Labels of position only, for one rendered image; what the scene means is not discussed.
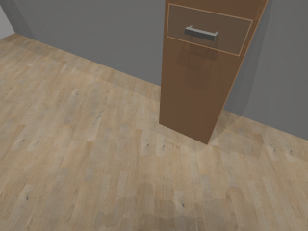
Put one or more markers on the drawer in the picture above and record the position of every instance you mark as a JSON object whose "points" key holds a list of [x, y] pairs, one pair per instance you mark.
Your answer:
{"points": [[232, 30]]}

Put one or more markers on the handle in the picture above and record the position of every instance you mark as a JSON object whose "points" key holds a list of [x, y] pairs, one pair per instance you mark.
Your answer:
{"points": [[190, 31]]}

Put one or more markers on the cabinet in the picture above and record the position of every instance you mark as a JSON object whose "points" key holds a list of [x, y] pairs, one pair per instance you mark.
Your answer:
{"points": [[196, 80]]}

